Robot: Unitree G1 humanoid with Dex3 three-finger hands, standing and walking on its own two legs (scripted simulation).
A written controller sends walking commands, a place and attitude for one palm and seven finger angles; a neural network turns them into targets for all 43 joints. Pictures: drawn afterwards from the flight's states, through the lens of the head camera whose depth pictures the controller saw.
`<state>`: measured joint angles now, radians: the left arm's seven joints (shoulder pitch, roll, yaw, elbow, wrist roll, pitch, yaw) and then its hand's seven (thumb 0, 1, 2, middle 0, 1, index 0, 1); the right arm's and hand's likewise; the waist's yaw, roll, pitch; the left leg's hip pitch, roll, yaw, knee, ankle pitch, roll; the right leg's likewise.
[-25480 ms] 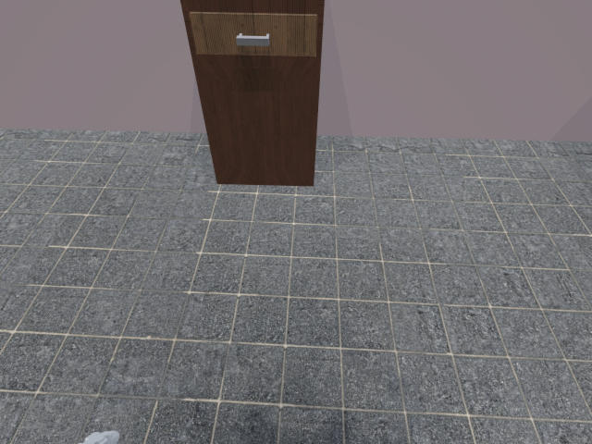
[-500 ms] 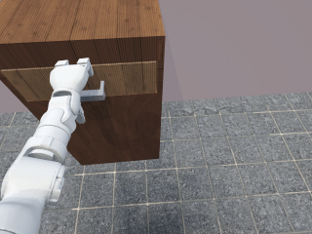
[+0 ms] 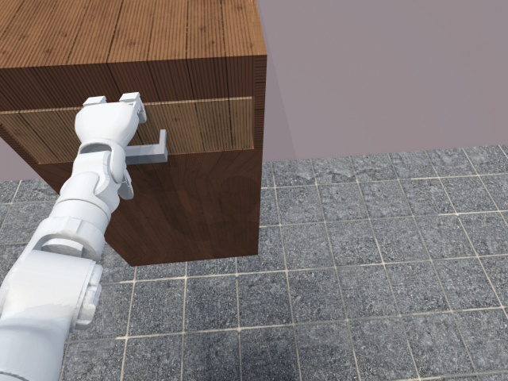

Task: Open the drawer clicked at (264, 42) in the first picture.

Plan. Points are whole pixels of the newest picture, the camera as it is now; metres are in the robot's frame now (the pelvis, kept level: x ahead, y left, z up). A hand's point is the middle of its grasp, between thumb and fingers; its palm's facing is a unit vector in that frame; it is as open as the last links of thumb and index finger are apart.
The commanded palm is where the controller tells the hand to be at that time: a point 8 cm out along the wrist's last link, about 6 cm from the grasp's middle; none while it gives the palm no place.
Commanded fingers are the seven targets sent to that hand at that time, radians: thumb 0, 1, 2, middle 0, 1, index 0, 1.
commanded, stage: lower the fingers behind the handle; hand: left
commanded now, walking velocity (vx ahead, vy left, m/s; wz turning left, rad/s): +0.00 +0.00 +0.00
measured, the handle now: (136, 145) +0.55 +0.20 +0.00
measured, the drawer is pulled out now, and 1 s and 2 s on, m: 0.00 0.00 0.00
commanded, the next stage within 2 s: close the thumb around the handle in 1.58 s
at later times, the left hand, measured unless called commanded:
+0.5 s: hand (126, 163) +0.49 +0.20 +0.03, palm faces -0.06 -0.03 -1.00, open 13.9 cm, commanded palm +0.47 +0.20 +0.08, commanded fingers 0.00 -0.50 0.30 -0.30 -1.20 -0.30 -1.20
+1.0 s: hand (131, 172) +0.49 +0.20 +0.00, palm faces -0.07 -0.02 -1.00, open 13.9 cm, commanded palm +0.47 +0.20 +0.05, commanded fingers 0.00 -0.50 0.30 -0.30 -1.20 -0.30 -1.20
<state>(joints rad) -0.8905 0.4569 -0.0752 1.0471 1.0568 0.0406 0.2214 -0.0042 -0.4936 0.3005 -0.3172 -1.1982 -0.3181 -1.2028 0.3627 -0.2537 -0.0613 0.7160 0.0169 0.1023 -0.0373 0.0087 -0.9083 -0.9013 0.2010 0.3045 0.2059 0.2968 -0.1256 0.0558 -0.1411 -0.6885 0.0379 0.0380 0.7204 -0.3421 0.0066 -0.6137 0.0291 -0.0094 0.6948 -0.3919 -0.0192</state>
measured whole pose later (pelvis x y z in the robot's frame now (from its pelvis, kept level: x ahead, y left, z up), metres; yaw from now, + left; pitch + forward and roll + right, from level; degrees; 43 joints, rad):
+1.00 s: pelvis -0.01 +0.01 -0.02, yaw -1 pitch +22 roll -2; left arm -0.90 0.44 -0.06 1.14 1.10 0.04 0.33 0.00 -0.49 0.30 -0.30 -1.22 -0.32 -1.20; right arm 0.38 -0.24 -0.06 0.73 -0.01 0.08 -0.02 0.01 -0.91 -0.90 0.20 0.30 0.21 0.30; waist -0.15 0.05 -0.17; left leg -0.87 0.05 0.03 0.87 -0.38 0.02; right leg -0.79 0.03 -0.01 0.83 -0.43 -0.01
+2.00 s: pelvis -0.01 +0.01 -0.02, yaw -1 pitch +23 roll -2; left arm -0.81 0.44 -0.02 1.07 1.10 0.02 0.35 0.00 -0.05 0.49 -0.31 -1.22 -0.35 -1.25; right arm 0.35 -0.24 -0.06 0.73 -0.02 0.09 -0.02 0.01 -0.91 -0.90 0.20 0.30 0.21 0.30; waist -0.15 0.06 -0.18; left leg -0.87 0.05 0.04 0.88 -0.41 0.02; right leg -0.79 0.04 0.00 0.83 -0.44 -0.01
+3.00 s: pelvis +0.00 +0.01 -0.02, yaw -1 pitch +21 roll -2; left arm -0.68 0.37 -0.06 0.96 1.11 0.03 0.40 -0.01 0.67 0.79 -0.28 -1.33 -0.34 -1.29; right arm 0.31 -0.24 -0.07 0.73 -0.01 0.10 -0.01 0.01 -0.91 -0.90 0.20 0.30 0.21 0.30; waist -0.11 0.05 -0.18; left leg -0.80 0.04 0.04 0.85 -0.41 0.02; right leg -0.71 0.03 0.00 0.80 -0.45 -0.01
